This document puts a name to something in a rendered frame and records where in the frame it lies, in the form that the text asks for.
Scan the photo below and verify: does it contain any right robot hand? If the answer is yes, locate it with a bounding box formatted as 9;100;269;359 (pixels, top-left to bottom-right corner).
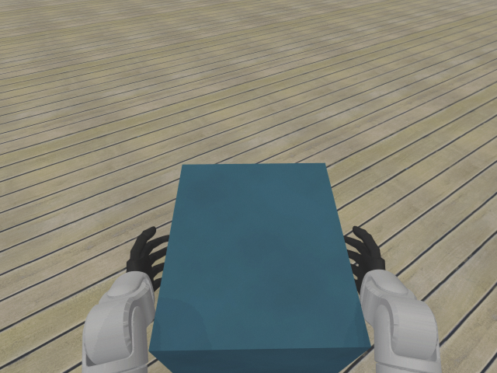
343;226;385;294

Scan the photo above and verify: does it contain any carton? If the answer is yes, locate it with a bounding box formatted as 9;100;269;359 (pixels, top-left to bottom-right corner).
148;163;371;373

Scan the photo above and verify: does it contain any robot right forearm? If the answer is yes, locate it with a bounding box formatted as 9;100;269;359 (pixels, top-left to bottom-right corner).
360;270;442;373

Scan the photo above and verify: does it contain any robot left forearm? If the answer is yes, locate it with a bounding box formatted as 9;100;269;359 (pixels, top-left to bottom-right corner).
82;271;155;373

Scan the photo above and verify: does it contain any left robot hand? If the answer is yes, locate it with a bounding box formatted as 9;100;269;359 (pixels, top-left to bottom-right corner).
126;226;169;292

